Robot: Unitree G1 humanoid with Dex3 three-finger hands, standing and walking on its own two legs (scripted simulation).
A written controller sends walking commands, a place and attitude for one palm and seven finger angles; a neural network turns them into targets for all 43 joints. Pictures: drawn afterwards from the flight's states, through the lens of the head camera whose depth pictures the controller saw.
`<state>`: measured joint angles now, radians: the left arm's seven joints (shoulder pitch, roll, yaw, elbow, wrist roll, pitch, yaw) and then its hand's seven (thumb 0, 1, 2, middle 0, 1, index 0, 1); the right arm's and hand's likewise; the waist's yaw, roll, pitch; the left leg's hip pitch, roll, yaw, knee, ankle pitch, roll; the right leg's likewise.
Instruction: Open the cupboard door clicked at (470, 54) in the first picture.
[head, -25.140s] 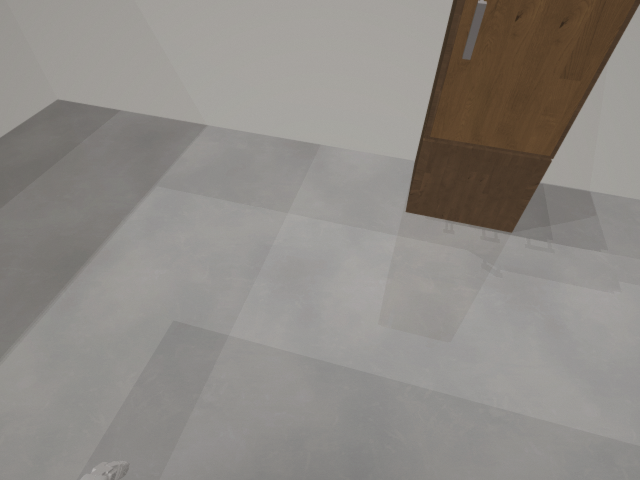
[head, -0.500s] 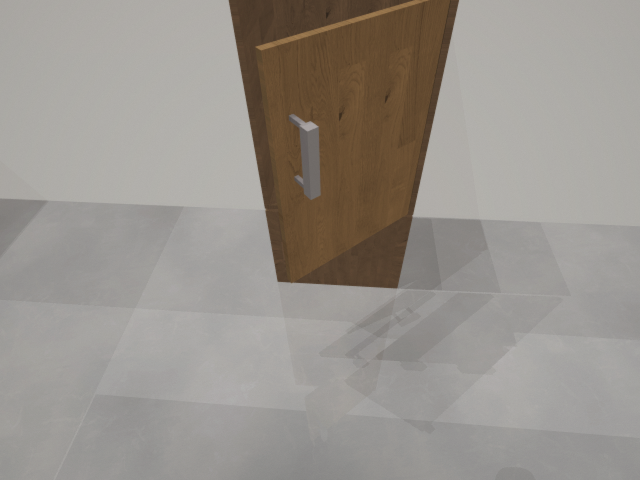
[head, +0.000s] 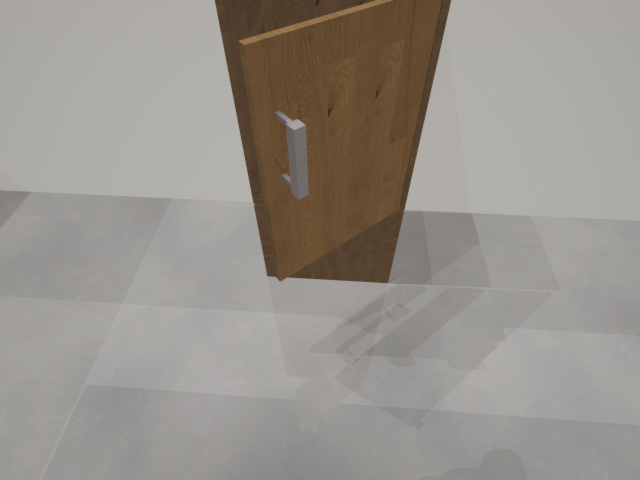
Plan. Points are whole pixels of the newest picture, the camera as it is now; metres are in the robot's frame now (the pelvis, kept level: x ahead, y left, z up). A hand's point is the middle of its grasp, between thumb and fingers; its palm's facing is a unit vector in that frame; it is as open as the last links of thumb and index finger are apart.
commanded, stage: look to check the result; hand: left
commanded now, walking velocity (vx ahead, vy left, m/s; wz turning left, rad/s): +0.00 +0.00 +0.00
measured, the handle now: (291, 155) +0.63 +0.09 +0.04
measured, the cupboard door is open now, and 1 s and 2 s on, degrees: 42 42 42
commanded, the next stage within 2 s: walk to a spot facing it in 0.28 s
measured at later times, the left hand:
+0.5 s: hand out of the picture +0.05 +0.22 -0.17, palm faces -0.01 -0.96 -0.30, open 7.4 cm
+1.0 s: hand out of the picture +0.09 +0.18 -0.18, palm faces -0.20 -0.93 -0.30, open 7.4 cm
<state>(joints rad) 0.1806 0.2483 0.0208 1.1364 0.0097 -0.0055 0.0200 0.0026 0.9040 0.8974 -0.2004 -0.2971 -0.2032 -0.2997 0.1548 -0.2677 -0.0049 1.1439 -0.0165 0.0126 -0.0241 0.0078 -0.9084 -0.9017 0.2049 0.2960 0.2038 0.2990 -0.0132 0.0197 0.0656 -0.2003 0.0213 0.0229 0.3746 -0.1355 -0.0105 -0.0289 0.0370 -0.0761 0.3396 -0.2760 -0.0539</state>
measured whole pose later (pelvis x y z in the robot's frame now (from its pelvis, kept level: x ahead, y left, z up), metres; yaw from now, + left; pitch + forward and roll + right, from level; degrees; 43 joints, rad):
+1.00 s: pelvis -0.02 -0.01 -0.02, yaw -15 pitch -1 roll +2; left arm 0.20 0.21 0.08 0.95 0.03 0.04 0.00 0.00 0.91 0.90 -0.20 -0.30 -0.20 -0.30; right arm 0.19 -0.23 -0.06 1.00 -0.02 0.07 -0.03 0.01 -0.91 -0.90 0.21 0.30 0.21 0.30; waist 0.01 0.04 0.12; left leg -0.43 0.10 0.09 0.95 -0.48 -0.04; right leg -0.30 0.01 -0.01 0.68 -0.35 -0.06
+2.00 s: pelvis -0.03 -0.02 -0.01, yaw -50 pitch +1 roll -1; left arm 0.15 0.25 0.09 0.90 0.02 0.08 -0.04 0.01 0.91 0.90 -0.20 -0.30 -0.20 -0.30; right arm 0.23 -0.21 -0.02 0.90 -0.04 0.01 -0.04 0.01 -0.91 -0.90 0.21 0.30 0.21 0.30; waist 0.01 -0.01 0.09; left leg -0.26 0.11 0.08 0.54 -0.29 -0.04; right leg -0.49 0.02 -0.01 0.98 -0.48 0.04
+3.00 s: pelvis +0.03 -0.33 -0.01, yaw -81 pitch +0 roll +0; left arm 0.12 0.19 0.06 0.96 0.02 -0.04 -0.01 0.00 0.91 0.90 -0.20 -0.30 -0.20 -0.30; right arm 0.31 -0.19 -0.04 1.05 -0.03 0.00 0.00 0.01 -0.91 -0.90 0.20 0.30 0.20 0.30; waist -0.07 0.00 0.10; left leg -0.48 0.16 0.08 1.07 -0.37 -0.05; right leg -0.27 0.02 -0.08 0.51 -0.25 -0.07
